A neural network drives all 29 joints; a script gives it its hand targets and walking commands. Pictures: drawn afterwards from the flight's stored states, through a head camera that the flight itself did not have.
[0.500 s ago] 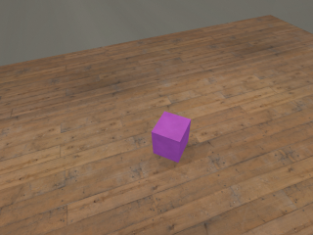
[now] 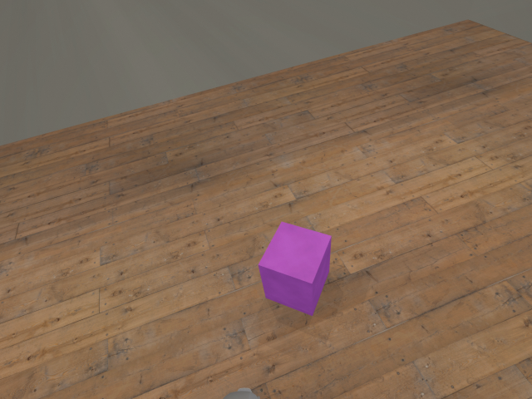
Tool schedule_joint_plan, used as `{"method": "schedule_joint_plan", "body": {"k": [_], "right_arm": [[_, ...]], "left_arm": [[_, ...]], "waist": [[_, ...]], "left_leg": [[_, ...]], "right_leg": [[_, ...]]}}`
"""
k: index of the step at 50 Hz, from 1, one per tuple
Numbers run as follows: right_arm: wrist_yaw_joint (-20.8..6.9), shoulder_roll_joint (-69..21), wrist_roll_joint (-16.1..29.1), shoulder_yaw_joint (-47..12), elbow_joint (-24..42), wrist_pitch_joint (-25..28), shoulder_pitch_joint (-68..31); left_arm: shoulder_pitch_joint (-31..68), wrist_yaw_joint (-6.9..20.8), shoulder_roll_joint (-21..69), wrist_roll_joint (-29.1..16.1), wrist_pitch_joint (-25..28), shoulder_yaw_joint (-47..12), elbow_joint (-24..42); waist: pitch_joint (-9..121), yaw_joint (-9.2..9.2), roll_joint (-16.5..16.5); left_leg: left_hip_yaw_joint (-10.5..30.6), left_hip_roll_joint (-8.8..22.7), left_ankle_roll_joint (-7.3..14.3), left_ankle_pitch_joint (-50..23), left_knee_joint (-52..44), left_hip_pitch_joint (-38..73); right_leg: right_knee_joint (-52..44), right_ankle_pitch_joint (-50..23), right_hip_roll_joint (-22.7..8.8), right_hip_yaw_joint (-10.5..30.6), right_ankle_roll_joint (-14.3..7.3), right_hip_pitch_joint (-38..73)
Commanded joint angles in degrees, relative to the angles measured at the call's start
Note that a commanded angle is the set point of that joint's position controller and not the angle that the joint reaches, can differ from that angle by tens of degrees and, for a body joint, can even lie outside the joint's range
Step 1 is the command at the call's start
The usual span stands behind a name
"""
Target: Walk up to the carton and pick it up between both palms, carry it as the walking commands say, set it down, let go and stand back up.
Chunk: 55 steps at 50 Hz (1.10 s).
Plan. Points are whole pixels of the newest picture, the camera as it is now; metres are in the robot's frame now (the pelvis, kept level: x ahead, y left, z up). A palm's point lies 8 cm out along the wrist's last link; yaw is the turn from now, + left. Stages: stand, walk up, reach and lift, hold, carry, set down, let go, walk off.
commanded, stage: walk up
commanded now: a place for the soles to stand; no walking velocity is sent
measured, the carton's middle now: (296, 268) +0.73 +0.03 -0.62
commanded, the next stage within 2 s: none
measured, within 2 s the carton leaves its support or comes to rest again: neither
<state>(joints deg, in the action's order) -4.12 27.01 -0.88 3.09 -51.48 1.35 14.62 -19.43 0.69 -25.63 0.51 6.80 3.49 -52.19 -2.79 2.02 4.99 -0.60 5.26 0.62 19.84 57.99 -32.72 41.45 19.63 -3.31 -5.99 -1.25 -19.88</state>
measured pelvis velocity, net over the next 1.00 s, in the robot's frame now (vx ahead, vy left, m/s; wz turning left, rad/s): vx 0.15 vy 0.04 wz -0.03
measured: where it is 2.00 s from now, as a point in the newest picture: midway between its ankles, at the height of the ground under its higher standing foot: (257, 385)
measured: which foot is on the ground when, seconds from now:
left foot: up 0.00-0.12, down 0.14-1.00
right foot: down 0.00-0.16, up 0.18-0.38, down 0.40-1.00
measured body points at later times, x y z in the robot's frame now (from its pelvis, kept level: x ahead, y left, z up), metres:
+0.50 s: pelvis +0.13 +0.04 -0.01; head +0.15 +0.03 +0.44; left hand +0.21 +0.37 -0.12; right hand +0.21 -0.28 -0.13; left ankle +0.16 +0.17 -0.71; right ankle +0.17 -0.07 -0.71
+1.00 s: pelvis +0.15 +0.04 +0.03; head +0.16 +0.04 +0.48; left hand +0.27 +0.34 -0.10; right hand +0.25 -0.27 -0.10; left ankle +0.16 +0.17 -0.71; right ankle +0.17 -0.07 -0.71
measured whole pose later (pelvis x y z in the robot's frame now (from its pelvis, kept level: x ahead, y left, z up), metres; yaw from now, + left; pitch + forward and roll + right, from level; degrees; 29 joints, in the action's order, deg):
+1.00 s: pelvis +0.15 +0.04 +0.03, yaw -2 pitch -2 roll +0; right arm -0.6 22.0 0.3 -0.6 -66.7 1.2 1.1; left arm -1.4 0.4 -20.5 -0.3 1.5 -0.7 -66.6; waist -2.5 -0.3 0.4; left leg -5.6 2.9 -0.8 12.4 24.7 -10.6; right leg 25.9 11.6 -1.9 -3.4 -0.1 -12.8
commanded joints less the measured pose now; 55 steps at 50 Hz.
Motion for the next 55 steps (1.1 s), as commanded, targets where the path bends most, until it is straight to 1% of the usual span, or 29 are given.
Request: {"method": "schedule_joint_plan", "body": {"k": [1, 3, 4, 5, 6, 7, 8, 9, 10, 11, 12, 13, 15, 16, 17, 18, 19, 20, 21, 22, 23, 24, 25, 26, 27, 29, 32, 41, 55], "right_arm": [[-0.9, 9.2, -0.2, 3.0, 5.8, 0.8, -4.5], [-1.1, 9.3, -0.2, 3.3, 5.8, 0.7, -5.8], [-0.8, 9.1, -0.1, 3.3, 5.1, 0.8, -5.2], [-0.5, 9.0, 0.1, 3.5, 3.7, 1.0, -2.7], [0.1, 9.7, 0.2, 4.0, 1.8, 1.2, 1.2], [1.0, 11.8, -0.2, 4.8, 0.8, 1.5, 5.6], [1.8, 17.1, -1.1, 6.0, 1.9, 2.0, 8.1], [2.1, 19.1, 0.6, 5.8, 3.6, 1.9, 5.3], [2.1, 17.5, 1.3, 5.9, 3.4, 1.7, 3.8], [2.5, 15.9, 1.2, 5.3, 4.0, 1.5, 3.2], [2.9, 14.9, 0.8, 4.5, 4.4, 1.4, 1.6], [3.0, 14.2, 0.5, 4.2, 4.6, 1.3, -0.1], [3.3, 13.1, 0.2, 3.2, 5.0, 1.4, -2.3], [3.4, 12.4, 0.4, 2.6, 5.2, 1.3, -4.5], [3.5, 11.5, 0.8, 2.0, 5.3, 1.2, -6.5], [3.5, 10.0, 1.3, 1.4, 5.2, 1.0, -7.4], [3.6, 8.1, 1.7, 0.7, 4.9, 0.8, -7.0], [3.6, 5.5, 1.8, 0.1, 4.8, 0.6, -5.6], [4.0, 5.5, 2.0, 0.0, 3.9, 0.2, -5.0], [4.5, 8.0, 2.1, 0.7, 1.9, -0.1, -4.9], [4.6, 8.0, 2.0, 0.5, 0.8, 0.1, -5.6], [4.5, 7.9, 1.8, 0.4, -0.5, 0.5, -5.2], [4.6, 8.6, 1.7, 0.5, -1.7, 0.8, -5.0], [4.5, 9.5, 1.7, 0.4, -2.2, 1.1, -6.7], [4.4, 9.8, 1.8, 0.3, -2.6, 1.2, -8.5], [4.6, 9.1, 1.8, -0.1, -4.2, 1.3, -9.6], [4.7, 8.4, 1.6, -0.6, -6.8, 1.3, -11.3], [4.3, 6.5, 1.4, -1.6, -11.4, 1.1, -15.3], [3.8, 5.5, 0.9, -2.0, -12.7, 0.7, -16.8]], "left_arm": [[-1.2, -0.9, -18.0, -0.1, 0.9, 4.4, 3.4], [-0.6, -1.0, -18.6, -0.2, 0.5, 4.0, 3.6], [0.5, -1.0, -18.5, -0.2, 0.2, 3.6, 3.8], [1.8, -1.0, -17.9, -0.2, -0.2, 3.0, 4.1], [2.1, -1.1, -15.7, 0.0, -0.6, 1.9, 4.2], [0.8, -1.3, -12.0, -0.3, -0.8, 0.7, 4.2], [0.0, -1.4, -7.3, -1.0, -0.9, -0.6, 5.4], [1.2, -2.4, -12.3, -0.7, -1.4, 0.3, 5.4], [1.3, -2.7, -14.6, -0.7, -1.8, 0.6, 3.6], [0.5, -2.6, -14.0, -0.9, -1.8, 0.5, 2.8], [-0.7, -2.4, -13.0, -0.9, -1.6, 0.5, 1.8], [-2.4, -2.2, -12.4, -0.9, -1.7, 0.5, 0.5], [-4.8, -2.0, -10.8, -0.7, -1.9, 0.8, -0.9], [-5.2, -2.1, -10.0, -0.6, -1.9, 0.9, -1.6], [-5.7, -2.2, -9.3, -0.6, -1.9, 1.0, -2.5], [-5.8, -2.4, -9.3, -0.3, -1.8, 1.4, -3.0], [-4.4, -2.6, -10.7, 0.4, -1.7, 2.0, -2.7], [-0.8, -2.7, -13.7, 1.0, -1.6, 2.5, -1.5], [4.4, -2.5, -15.6, 0.3, -1.5, 2.5, -0.4], [7.5, -2.4, -16.5, -0.1, -2.1, 2.4, -0.2], [9.0, -2.3, -15.2, -0.2, -2.4, 1.7, -0.7], [11.3, -2.3, -13.7, -0.3, -2.7, 0.8, -1.0], [12.4, -2.2, -12.0, -0.5, -3.0, 0.1, -1.4], [12.0, -2.1, -10.6, -0.9, -3.3, -0.4, -2.1], [11.7, -2.0, -10.6, -1.0, -3.4, -0.4, -3.3], [12.7, -2.0, -10.6, -1.1, -3.5, -0.4, -4.6], [14.5, -2.0, -9.7, -1.3, -3.7, -0.9, -6.3], [19.3, -1.4, -7.7, -1.1, -4.3, -1.7, -10.3], [20.4, -0.6, -6.7, -0.5, -4.1, -1.8, -12.8]], "waist": [[-0.7, 0.85, -15.1], [-0.7, 0.58, -15.3], [-0.5, -0.23, -15.0], [0.6, -1.94, -12.9], [2.6, -3.98, -8.8], [5.2, -6.51, 0.0], [6.1, -7.55, 14.8], [5.3, -7.53, 9.0], [3.1, -5.69, 2.6], [2.6, -4.52, 1.3], [2.5, -3.57, 2.2], [2.6, -2.82, 4.5], [4.0, -1.57, 6.0], [4.7, -0.58, 5.7], [5.7, 0.72, 4.4], [6.6, 1.52, 2.6], [6.6, 1.69, -1.3], [6.0, 0.04, -10.0], [5.0, -1.78, -11.2], [4.3, -1.61, -10.6], [3.8, -2.34, -9.8], [4.1, -3.23, -9.8], [4.6, -3.33, -9.7], [5.1, -2.32, -8.3], [6.0, -1.42, -7.3], [8.5, -1.38, -7.8], [8.9, -1.49, -5.9], [7.3, -1.74, -4.5], [6.3, -2.07, -4.9]], "left_leg": [[-1.0, 1.9, -0.3, -1.9, -8.8, -0.1], [-3.2, 0.6, 0.0, -2.6, -12.2, 3.9], [-4.3, -0.3, 0.4, -3.0, -14.1, 7.3], [-5.2, -1.8, 1.1, -3.5, -17.1, 13.4], [-5.5, -4.0, 2.1, -1.9, -19.2, 21.0], [0.4, -2.0, 4.2, 2.8, -25.4, 27.9], [24.6, 11.7, 9.5, 7.8, -35.9, 32.9], [35.2, 18.3, 15.8, 10.3, -40.7, 30.7], [32.9, 18.2, 16.6, 6.2, -38.8, 26.7], [27.2, 16.2, 16.0, 0.8, -36.0, 24.3], [22.2, 14.1, 15.0, -3.6, -33.9, 21.5], [17.0, 12.2, 13.8, -7.2, -32.8, 18.2], [11.4, 11.0, 13.5, -18.3, -30.2, 13.6], [9.2, 10.5, 13.0, -22.2, -28.2, 11.1], [6.9, 9.7, 11.9, -22.8, -25.1, 8.8], [5.6, 8.7, 9.8, -20.8, -21.7, 6.7], [4.3, 7.1, 6.8, -15.0, -18.1, 4.4], [0.9, 2.8, 3.5, -8.1, -11.6, 2.2], [-1.4, -1.5, 1.3, 4.1, -10.5, 5.2], [-0.9, -1.5, 1.6, 9.3, -10.2, 10.2], [-0.2, -1.3, 1.8, 5.1, -14.3, 12.1], [0.4, -0.6, 2.1, -1.9, -17.8, 14.4], [1.6, 1.0, 2.7, -7.4, -20.1, 16.2], [4.6, 3.2, 3.6, -10.4, -22.6, 15.5], [5.5, 4.1, 4.2, -12.7, -23.6, 14.6], [4.5, 4.0, 3.6, -16.0, -24.4, 15.4], [3.5, 3.6, 2.9, -16.5, -26.4, 17.3], [2.8, 4.1, 2.0, -14.8, -34.6, 20.6], [1.4, 3.8, 0.7, -11.6, -41.5, 25.9]], "right_leg": [[-20.5, 3.9, -13.9, 14.3, -11.3, 0.6], [-19.8, 5.0, -13.7, 13.2, -10.6, -1.1], [-18.3, 3.2, -13.8, 12.4, -10.1, -2.9], [-13.9, 0.4, -12.9, 10.5, -9.1, -5.5], [-6.0, -2.6, -10.8, 7.7, -7.6, -8.9], [6.5, -5.8, -7.1, 3.0, -5.2, -12.8], [23.6, 3.4, -0.5, -1.4, -0.7, -23.2], [26.3, 13.3, 0.6, 4.3, -1.0, -25.8], [28.5, 12.3, -2.0, 6.2, -0.5, -24.3], [26.6, 11.9, -2.6, 6.6, -0.6, -22.1], [23.2, 11.9, -3.2, 6.5, -0.6, -19.4], [19.0, 11.3, -3.5, 6.1, -0.6, -15.3], [13.5, 7.1, -2.0, 3.3, -0.5, -8.2], [9.6, 4.2, -1.3, 2.6, -0.6, -4.0], [3.9, -1.7, -0.4, 1.8, -0.9, 1.1], [-1.0, -6.8, 0.5, 1.9, -1.3, 5.4], [-5.7, -9.5, -0.7, 5.5, -2.0, 7.8], [-12.2, -10.3, -8.5, 17.5, -4.0, 6.8], [-17.0, -9.6, -16.5, 26.9, -8.7, 0.9], [-14.9, -8.0, -17.0, 27.1, -11.7, -3.1], [-12.7, -7.2, -13.8, 22.5, -10.0, -4.0], [-10.5, -8.5, -10.5, 17.5, -6.9, -4.5], [-8.1, -10.4, -8.2, 14.0, -4.1, -4.8], [-6.3, -10.3, -5.8, 11.4, -2.2, -3.8], [-6.1, -10.8, -4.4, 9.7, -1.5, -0.6], [-6.2, -14.6, -4.7, 9.6, -1.7, 3.6], [-8.2, -16.7, -5.3, 9.8, -2.2, 5.4], [-16.1, -15.3, -5.4, 9.1, -0.8, 8.3], [-25.2, -13.4, -5.7, 9.3, 0.5, 10.3]]}}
